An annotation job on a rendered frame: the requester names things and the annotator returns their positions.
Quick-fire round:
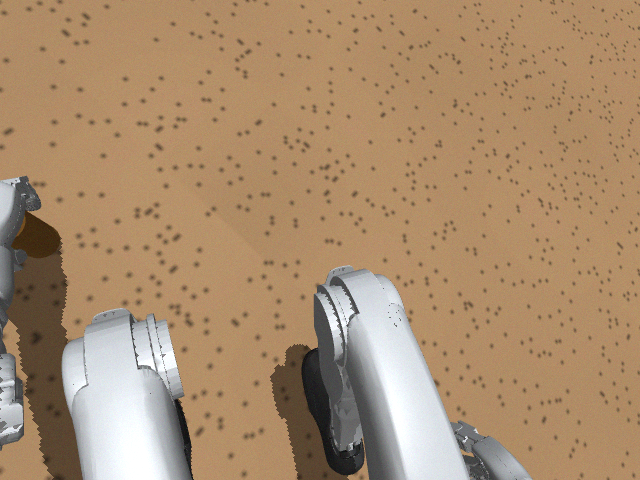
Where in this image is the can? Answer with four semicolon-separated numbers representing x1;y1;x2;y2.
11;210;60;258

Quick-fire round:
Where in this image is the left robot arm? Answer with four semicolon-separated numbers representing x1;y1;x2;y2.
0;245;24;451

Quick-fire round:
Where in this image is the right robot foot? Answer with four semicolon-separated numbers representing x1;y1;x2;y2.
301;348;365;475

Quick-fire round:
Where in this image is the left robot hand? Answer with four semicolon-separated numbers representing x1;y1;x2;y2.
0;176;41;272

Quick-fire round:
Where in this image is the left robot foot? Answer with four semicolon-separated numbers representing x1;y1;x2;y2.
175;399;193;480

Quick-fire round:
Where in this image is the right robot hand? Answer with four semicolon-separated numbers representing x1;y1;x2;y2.
450;420;533;480

